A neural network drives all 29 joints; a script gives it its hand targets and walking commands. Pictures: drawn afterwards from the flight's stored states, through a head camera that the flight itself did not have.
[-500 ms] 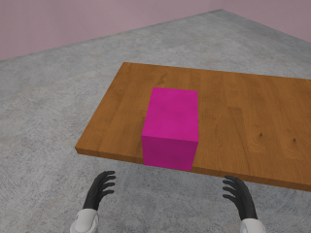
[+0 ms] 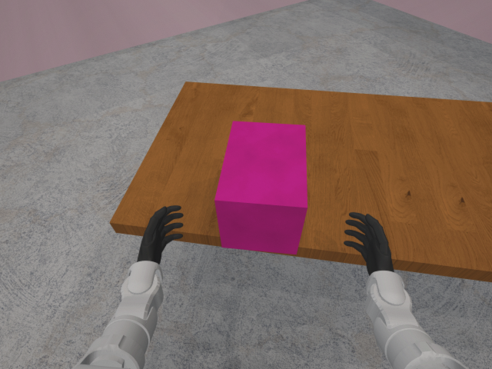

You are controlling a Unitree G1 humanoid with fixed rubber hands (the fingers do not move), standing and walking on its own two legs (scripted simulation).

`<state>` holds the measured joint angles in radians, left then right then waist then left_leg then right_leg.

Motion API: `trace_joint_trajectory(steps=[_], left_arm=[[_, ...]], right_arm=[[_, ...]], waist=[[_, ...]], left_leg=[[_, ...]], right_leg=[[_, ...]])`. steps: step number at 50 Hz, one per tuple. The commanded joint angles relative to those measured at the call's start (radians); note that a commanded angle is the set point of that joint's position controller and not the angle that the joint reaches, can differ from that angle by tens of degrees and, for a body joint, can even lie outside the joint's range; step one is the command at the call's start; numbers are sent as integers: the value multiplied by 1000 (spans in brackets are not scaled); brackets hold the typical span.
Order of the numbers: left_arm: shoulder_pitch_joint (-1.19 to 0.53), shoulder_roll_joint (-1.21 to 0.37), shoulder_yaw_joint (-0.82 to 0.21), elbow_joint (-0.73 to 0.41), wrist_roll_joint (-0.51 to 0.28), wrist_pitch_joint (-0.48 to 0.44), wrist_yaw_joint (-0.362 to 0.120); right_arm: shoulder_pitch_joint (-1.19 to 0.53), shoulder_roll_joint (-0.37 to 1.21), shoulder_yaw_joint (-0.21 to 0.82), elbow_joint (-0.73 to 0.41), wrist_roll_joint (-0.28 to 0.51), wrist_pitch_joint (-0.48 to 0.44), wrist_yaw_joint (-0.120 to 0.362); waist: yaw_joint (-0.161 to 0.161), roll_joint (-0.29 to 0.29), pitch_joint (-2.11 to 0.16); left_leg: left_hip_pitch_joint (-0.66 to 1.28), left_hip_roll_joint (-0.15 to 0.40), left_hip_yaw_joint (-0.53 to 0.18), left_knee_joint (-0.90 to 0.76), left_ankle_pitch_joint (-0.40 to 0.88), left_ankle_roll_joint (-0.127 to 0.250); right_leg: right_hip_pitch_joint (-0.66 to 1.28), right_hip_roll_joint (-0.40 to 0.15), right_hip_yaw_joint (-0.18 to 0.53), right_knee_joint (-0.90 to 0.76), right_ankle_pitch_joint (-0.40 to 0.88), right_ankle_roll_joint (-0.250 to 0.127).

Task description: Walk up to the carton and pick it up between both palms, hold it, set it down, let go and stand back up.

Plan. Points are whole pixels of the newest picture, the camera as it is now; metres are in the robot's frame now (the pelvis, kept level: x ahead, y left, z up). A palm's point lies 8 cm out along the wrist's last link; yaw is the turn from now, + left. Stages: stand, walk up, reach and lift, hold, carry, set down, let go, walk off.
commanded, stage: reach and lift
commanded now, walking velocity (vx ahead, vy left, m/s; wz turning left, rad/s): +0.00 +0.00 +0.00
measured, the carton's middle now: (263, 186) +0.51 +0.01 -0.03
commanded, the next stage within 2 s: none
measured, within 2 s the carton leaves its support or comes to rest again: neither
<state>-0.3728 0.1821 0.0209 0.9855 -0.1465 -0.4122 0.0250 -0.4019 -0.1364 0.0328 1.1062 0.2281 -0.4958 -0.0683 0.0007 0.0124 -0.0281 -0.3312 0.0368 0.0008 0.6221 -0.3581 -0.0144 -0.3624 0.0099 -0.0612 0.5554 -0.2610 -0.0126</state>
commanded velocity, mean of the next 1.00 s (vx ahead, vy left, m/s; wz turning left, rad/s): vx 0.00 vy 0.00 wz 0.00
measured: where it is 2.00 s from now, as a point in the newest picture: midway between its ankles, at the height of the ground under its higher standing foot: outside the picture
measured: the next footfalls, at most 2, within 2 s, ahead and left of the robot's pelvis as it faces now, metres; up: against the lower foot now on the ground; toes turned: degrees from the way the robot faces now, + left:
none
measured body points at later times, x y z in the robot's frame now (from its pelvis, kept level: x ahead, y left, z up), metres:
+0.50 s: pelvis -0.01 -0.01 +0.00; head +0.04 -0.01 +0.44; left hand +0.41 +0.19 +0.05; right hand +0.41 -0.17 +0.04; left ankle -0.02 +0.12 -0.73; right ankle +0.01 -0.11 -0.73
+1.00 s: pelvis -0.02 -0.01 -0.01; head +0.05 +0.01 +0.43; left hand +0.47 +0.19 +0.10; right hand +0.46 -0.18 +0.11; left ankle -0.03 +0.12 -0.73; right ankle +0.01 -0.11 -0.73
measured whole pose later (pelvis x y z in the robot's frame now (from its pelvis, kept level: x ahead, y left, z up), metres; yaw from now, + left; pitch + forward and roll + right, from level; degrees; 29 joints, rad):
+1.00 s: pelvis -0.02 -0.01 -0.01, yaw +1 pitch +21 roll -1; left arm -1.19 0.30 -0.13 1.55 -0.34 -0.25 0.04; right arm -1.12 -0.22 0.05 1.38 0.35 -0.14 -0.08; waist -0.04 -0.02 -0.25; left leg -0.73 0.03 -0.02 0.64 -0.29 -0.03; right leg -0.76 0.00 -0.08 0.59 -0.20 -0.03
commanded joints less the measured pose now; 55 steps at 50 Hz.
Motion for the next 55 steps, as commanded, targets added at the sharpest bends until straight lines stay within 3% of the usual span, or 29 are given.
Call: trace_joint_trajectory(steps=[1, 11, 28, 29, 30, 33, 40, 55], left_arm=[[-337, 104, 19, -68, -14, -8, -9], [-559, 129, 25, 55, -23, 30, -22], [-917, 180, -21, 257, -84, 69, 0], [-979, 244, 23, 222, -112, 53, 9], [-978, 245, 1, 274, -113, 56, 13], [-1017, 225, -41, 356, -126, 68, 9], [-1161, 227, -118, 424, -180, 96, 8], [-1341, 262, -151, 475, -189, 177, 12]], right_arm=[[-339, -105, -3, -99, 17, 2, -8], [-536, -104, 9, -31, 39, 76, -33], [-857, -151, 1, 49, 58, 186, -63], [-916, -168, 0, -76, 67, 196, -69], [-931, -151, 12, -21, 71, 214, -72], [-953, -163, 28, 54, 94, 244, -66], [-1063, -207, 34, 123, 127, 291, -34], [-1215, -260, -46, 137, 80, 359, -3]], waist=[[-3, 21, -371], [0, 28, -457], [-9, 27, -678], [-9, -40, -813], [-14, -48, -788], [-19, -25, -738], [-33, 26, -769], [-31, 39, -872]], left_leg=[[16, -38, 15, -61, 445, -69], [-17, -39, 20, -42, 472, -70], [-138, -38, 33, -18, 465, -74], [-215, -71, 59, -7, 442, -40], [-278, -63, 45, -32, 406, -29], [-318, -61, 41, -49, 376, -31], [-245, -46, 34, -24, 428, -53], [-229, -34, 42, -78, 452, -64]], right_leg=[[205, 14, 43, -50, 290, -12], [158, 12, 38, -49, 304, 1], [114, 14, 21, -1, 344, 16], [191, -9, 71, -4, 392, 26], [273, -19, 74, 40, 444, 37], [236, -24, 73, 46, 417, 26], [93, -13, 36, 35, 367, 8], [147, -14, 17, 11, 464, 10]])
